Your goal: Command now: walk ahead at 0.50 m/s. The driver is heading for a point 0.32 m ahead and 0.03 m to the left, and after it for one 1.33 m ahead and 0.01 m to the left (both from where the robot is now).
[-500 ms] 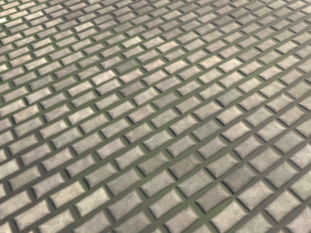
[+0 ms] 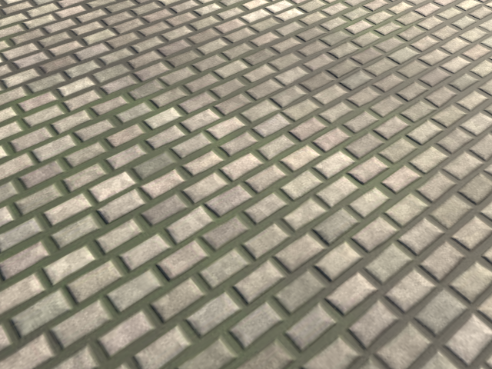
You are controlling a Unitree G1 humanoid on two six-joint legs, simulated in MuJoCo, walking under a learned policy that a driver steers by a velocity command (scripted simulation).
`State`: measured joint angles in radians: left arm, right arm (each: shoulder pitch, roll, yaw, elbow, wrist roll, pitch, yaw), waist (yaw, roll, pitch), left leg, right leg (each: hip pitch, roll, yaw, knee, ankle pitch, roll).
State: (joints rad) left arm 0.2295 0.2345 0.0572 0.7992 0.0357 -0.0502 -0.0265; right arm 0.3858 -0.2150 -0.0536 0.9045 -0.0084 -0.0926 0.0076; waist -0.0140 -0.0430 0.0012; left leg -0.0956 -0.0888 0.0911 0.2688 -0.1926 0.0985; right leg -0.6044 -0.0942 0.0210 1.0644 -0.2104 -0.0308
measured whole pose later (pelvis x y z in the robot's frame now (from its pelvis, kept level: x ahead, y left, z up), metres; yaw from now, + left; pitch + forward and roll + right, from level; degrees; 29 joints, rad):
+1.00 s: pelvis +0.26 -0.03 +0.00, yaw +0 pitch -1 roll +0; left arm 0.29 0.18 0.01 1.05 0.01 -0.02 0.03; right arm 0.29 -0.16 0.00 1.07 -0.01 -0.02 -0.04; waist 0.01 0.00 0.02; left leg -0.14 0.00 0.02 0.39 -0.22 0.01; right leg -0.18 0.02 -0.08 0.37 -0.17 -0.05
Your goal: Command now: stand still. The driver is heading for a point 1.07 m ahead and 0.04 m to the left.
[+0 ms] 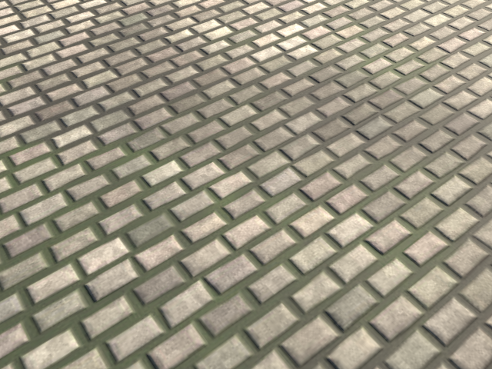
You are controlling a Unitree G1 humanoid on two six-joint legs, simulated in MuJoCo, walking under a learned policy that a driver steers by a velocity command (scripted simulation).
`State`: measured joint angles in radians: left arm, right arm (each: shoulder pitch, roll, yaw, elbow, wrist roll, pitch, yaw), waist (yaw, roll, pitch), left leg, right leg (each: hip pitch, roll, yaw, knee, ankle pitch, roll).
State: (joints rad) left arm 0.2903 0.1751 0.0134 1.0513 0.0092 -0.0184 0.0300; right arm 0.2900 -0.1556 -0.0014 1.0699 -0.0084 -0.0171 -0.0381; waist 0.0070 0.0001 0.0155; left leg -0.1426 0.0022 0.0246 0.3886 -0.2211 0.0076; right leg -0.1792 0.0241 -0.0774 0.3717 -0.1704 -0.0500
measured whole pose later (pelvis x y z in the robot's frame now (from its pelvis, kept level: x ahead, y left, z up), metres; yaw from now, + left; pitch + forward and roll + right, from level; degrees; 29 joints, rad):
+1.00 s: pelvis +0.11 +0.04 +0.00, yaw +1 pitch +1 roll -1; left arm 0.19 0.20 0.06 1.03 0.03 -0.04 -0.03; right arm 0.53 -0.13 -0.02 1.12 -0.02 -0.08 -0.02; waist -0.03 -0.02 -0.03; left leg 0.00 -0.04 0.05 0.23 -0.25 0.07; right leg -0.54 -0.04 -0.05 0.96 -0.21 -0.06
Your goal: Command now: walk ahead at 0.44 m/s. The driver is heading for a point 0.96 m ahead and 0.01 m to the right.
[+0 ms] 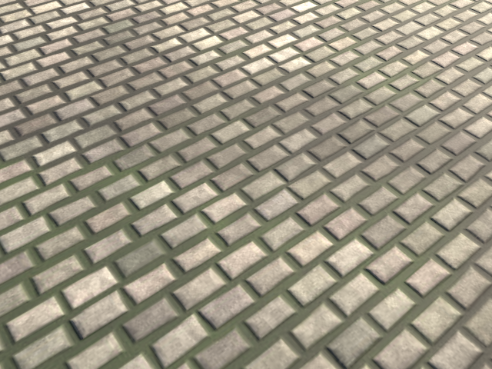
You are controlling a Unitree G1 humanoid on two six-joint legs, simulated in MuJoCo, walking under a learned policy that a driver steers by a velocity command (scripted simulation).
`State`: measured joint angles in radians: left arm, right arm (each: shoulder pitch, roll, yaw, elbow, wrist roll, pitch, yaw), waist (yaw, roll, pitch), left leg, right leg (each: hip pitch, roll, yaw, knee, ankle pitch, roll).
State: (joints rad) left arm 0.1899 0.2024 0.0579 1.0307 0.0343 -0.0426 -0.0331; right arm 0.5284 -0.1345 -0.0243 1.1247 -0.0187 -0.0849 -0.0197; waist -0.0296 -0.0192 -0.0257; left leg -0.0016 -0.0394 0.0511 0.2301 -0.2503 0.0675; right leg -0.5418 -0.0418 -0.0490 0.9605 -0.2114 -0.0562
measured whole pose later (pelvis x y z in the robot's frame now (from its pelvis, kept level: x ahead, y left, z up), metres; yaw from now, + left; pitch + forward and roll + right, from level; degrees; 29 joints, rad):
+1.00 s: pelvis +0.57 +0.00 +0.00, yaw +0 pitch +0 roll +0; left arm 0.25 0.21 0.06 0.98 0.03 -0.06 -0.01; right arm 0.31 -0.20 -0.06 1.03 -0.02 -0.09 0.00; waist 0.00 -0.03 0.05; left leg -0.17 -0.07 0.11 0.34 -0.17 0.11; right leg -0.50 -0.07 0.00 1.11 -0.27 -0.07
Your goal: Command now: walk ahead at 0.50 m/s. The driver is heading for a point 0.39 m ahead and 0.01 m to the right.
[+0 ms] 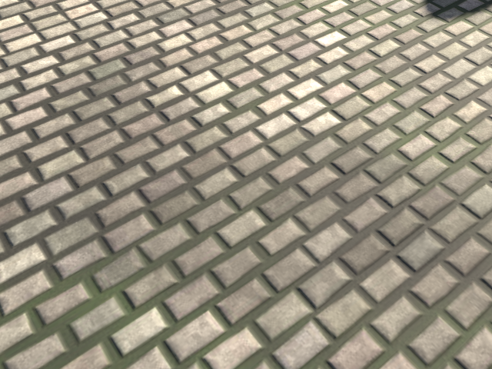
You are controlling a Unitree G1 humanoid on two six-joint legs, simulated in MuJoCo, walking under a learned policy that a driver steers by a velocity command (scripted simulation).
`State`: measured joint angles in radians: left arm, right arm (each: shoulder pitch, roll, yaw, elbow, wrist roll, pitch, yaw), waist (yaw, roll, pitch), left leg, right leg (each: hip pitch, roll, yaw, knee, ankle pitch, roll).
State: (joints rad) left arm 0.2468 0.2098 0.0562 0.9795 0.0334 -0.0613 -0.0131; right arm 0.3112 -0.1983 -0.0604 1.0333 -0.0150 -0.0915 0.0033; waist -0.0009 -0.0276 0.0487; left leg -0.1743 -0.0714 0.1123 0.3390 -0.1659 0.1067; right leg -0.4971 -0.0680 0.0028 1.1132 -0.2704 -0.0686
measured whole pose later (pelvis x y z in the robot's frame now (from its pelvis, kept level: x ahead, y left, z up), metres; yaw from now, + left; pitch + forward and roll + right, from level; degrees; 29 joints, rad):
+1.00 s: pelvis +0.32 -0.03 +0.00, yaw +0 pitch -2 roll +0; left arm 0.30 0.15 0.00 1.08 0.01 -0.03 0.03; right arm 0.27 -0.13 0.00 1.13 0.00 -0.02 -0.04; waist 0.01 -0.01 0.02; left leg -0.16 0.00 0.03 0.39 -0.21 0.01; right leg -0.14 0.03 -0.10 0.37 -0.20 -0.06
